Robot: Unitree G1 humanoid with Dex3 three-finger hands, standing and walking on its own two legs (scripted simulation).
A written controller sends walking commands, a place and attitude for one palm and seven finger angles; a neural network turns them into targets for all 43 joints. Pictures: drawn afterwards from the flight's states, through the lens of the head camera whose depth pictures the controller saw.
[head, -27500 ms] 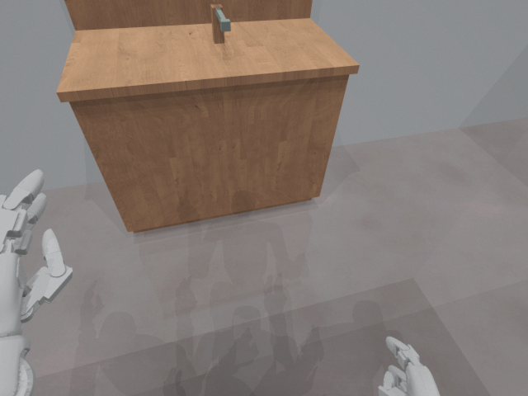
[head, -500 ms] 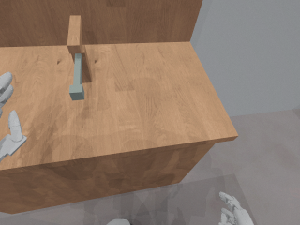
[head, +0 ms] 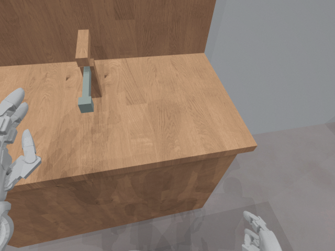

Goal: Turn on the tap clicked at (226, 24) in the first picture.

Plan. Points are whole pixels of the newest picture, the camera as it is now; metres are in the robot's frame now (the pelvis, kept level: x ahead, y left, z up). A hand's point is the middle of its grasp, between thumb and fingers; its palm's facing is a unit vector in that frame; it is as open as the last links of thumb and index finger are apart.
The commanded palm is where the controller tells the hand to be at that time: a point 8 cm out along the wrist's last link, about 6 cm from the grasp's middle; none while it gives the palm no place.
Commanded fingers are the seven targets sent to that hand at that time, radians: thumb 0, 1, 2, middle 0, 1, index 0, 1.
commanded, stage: look again from close up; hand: left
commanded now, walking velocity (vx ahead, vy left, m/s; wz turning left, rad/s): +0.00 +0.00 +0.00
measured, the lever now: (86, 104) +0.39 +0.24 +0.12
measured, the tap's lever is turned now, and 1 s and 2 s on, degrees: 0 0 0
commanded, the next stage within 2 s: shuffle to correct the standing spot in 0.30 s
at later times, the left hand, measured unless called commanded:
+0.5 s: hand (34, 165) +0.21 +0.25 +0.16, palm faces +0.37 -0.87 -0.32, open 7.4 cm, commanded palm +0.16 +0.27 +0.18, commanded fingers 0.00 0.90 0.90 -0.20 -0.30 -0.20 -0.30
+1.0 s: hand (81, 150) +0.25 +0.19 +0.16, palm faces +0.28 -0.90 -0.34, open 7.4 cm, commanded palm +0.19 +0.22 +0.18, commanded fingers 0.00 0.90 0.90 -0.20 -0.30 -0.20 -0.30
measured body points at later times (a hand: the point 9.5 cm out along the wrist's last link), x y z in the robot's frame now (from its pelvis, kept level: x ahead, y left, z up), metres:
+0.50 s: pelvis +0.00 -0.01 +0.00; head +0.02 +0.01 +0.45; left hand +0.19 +0.30 +0.18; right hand +0.18 -0.23 -0.07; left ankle +0.05 +0.08 -0.73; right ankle +0.03 -0.12 -0.73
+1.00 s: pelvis +0.02 -0.05 +0.00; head +0.05 -0.03 +0.45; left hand +0.23 +0.23 +0.18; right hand +0.15 -0.30 -0.09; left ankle +0.05 +0.07 -0.73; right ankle +0.03 -0.12 -0.73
